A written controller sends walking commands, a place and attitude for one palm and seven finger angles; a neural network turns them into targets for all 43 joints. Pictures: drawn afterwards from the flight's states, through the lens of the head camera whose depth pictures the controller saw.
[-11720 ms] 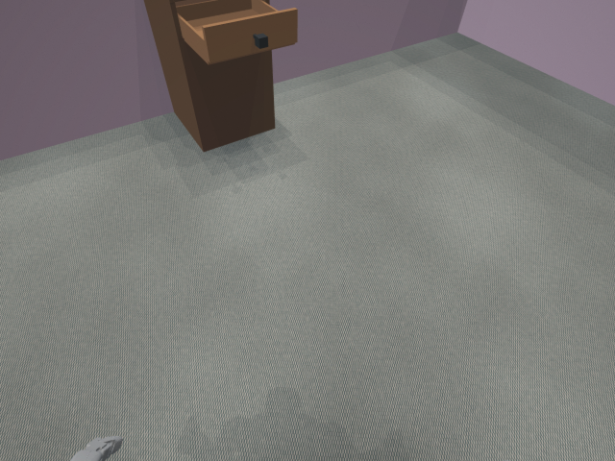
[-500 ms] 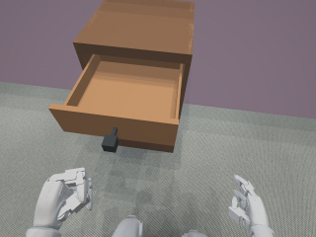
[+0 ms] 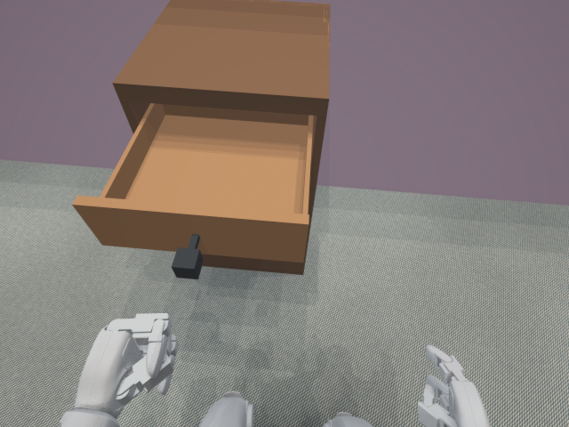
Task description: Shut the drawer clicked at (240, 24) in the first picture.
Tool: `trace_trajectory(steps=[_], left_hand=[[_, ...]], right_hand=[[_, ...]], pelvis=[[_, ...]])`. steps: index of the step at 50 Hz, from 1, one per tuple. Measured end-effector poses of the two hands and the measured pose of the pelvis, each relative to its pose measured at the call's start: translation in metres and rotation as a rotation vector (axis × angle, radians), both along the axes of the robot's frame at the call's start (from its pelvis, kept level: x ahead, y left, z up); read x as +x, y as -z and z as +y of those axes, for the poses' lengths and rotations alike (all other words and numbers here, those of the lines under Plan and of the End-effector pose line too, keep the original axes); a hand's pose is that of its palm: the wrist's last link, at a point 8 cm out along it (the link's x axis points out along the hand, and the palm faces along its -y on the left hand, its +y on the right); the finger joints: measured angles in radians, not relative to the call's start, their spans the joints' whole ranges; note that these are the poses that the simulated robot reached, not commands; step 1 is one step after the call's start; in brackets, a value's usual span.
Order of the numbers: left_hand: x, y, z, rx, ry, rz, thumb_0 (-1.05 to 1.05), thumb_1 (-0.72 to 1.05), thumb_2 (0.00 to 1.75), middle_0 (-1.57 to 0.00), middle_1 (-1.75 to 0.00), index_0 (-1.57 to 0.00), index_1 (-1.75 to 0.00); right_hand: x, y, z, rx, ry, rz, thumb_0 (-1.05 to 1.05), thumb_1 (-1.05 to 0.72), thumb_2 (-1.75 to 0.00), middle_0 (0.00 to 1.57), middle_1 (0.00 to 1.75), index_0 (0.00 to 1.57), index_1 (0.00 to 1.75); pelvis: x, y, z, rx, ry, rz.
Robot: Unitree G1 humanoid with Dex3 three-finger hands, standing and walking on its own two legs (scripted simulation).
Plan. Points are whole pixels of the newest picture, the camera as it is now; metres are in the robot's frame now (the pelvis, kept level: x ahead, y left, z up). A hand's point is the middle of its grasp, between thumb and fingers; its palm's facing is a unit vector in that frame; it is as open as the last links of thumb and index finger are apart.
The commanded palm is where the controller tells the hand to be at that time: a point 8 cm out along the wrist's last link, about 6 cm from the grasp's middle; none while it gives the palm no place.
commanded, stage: raise the hand and make a fist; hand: left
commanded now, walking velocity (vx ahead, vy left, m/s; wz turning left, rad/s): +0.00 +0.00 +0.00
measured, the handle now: (190, 253) +0.40 +0.17 -0.04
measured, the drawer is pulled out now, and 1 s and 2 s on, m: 0.28 0.28 0.28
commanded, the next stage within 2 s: bring the fist close to the handle in 0.12 s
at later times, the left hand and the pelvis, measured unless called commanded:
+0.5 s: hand (168, 344) +0.23 +0.16 +0.03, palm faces -0.05 -1.00 -0.05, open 3.3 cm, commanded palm +0.20 +0.22 +0.03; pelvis +0.01 -0.01 -0.02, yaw +0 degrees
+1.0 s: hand (190, 330) +0.26 +0.14 -0.02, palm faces -0.11 -0.99 -0.05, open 3.3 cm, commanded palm +0.25 +0.20 -0.02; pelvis -0.01 -0.01 -0.05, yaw -1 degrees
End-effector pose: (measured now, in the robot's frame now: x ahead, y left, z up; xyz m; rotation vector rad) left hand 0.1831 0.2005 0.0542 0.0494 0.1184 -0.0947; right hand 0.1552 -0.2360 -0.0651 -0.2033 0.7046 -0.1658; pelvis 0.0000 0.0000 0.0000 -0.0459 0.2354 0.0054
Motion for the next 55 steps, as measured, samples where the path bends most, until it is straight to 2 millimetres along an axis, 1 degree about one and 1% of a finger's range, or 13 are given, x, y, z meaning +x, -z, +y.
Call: trace_trajectory(steps=[5, 8, 15, 21, 24, 29, 34, 39, 44, 51, 55], left_hand=[[0.000, -0.009, 0.012, 0.022, -0.078, -0.058, 0.02, 0.90, 0.90, -1.40, -1.60, -1.40, -1.60], [-0.001, -0.011, 0.015, 0.028, -0.086, -0.074, 0.02, 0.90, 0.90, -1.39, -1.60, -1.40, -1.60], [0.002, 0.004, 0.006, 0.013, -0.022, -0.007, 0.02, 0.90, 0.90, -1.40, -1.60, -1.40, -1.60], [0.015, 0.015, 0.013, 0.009, -0.059, -0.042, 0.02, 0.90, 0.90, -1.40, -1.60, -1.40, -1.60], [0.022, 0.020, 0.012, 0.003, -0.052, -0.056, 0.02, 0.90, 0.90, -1.40, -1.60, -1.40, -1.60], [0.029, 0.031, 0.008, 0.000, -0.013, -0.030, 0.02, 0.91, 0.90, -1.39, -1.60, -1.40, -1.60], [0.034, 0.039, 0.006, -0.002, -0.016, -0.024, 0.02, 0.90, 0.90, -1.40, -1.60, -1.40, -1.60], [0.041, 0.050, 0.008, 0.003, -0.027, -0.050, 0.02, 0.90, 0.90, -1.40, -1.60, -1.40, -1.60], [0.050, 0.062, 0.005, -0.001, -0.002, -0.059, 0.02, 0.90, 0.90, -1.40, -1.60, -1.40, -1.60], [0.063, 0.074, 0.000, -0.004, 0.010, -0.065, 0.02, 0.90, 0.90, -1.40, -1.60, -1.40, -1.60], [0.073, 0.084, 0.000, 0.001, -0.001, -0.065, 0.02, 0.90, 0.90, -1.40, -1.60, -1.40, -1.60]], right_hand=[[0.002, 0.001, -0.006, -0.005, -0.001, 0.008, 0.02, -0.90, -0.90, 0.20, 0.30, 0.21, 0.30], [0.007, 0.002, -0.007, -0.002, -0.012, 0.006, 0.02, -0.90, -0.90, 0.20, 0.30, 0.21, 0.30], [0.023, 0.002, -0.008, -0.001, -0.024, -0.024, 0.02, -0.90, -0.90, 0.20, 0.30, 0.21, 0.30], [0.032, 0.008, -0.010, -0.017, -0.043, -0.026, 0.02, -0.90, -0.90, 0.20, 0.30, 0.21, 0.30], [0.033, 0.014, -0.011, -0.019, -0.048, -0.013, 0.02, -0.90, -0.90, 0.20, 0.30, 0.21, 0.30], [0.030, 0.023, -0.012, -0.015, -0.034, 0.013, 0.02, -0.90, -0.90, 0.20, 0.30, 0.21, 0.30], [0.024, 0.032, -0.012, -0.014, -0.027, 0.032, 0.02, -0.90, -0.90, 0.20, 0.30, 0.21, 0.30], [0.017, 0.044, -0.013, -0.023, -0.036, 0.060, 0.02, -0.90, -0.90, 0.20, 0.30, 0.21, 0.30], [0.010, 0.056, -0.014, -0.030, -0.041, 0.088, 0.02, -0.90, -0.90, 0.20, 0.30, 0.21, 0.30], [0.000, 0.067, -0.013, -0.031, -0.039, 0.116, 0.02, -0.90, -0.90, 0.20, 0.30, 0.21, 0.30], [-0.005, 0.074, -0.014, -0.036, -0.043, 0.137, 0.02, -0.90, -0.90, 0.20, 0.30, 0.21, 0.30]], pelvis=[[0.003, 0.000, -0.005, 0.002, 0.000, 0.005], [0.004, 0.001, -0.007, 0.001, -0.005, 0.009], [0.008, 0.002, -0.010, 0.002, -0.008, 0.019], [0.008, 0.010, -0.014, 0.000, -0.007, 0.045], [0.009, 0.014, -0.014, -0.001, -0.007, 0.059], [0.010, 0.019, -0.014, 0.000, -0.002, 0.075], [0.008, 0.024, -0.012, 0.001, 0.002, 0.091], [0.004, 0.033, -0.011, 0.000, 0.006, 0.114], [-0.001, 0.043, -0.010, -0.004, 0.009, 0.133], [-0.007, 0.051, -0.008, -0.005, 0.015, 0.153], [-0.010, 0.057, -0.007, -0.006, 0.016, 0.166]])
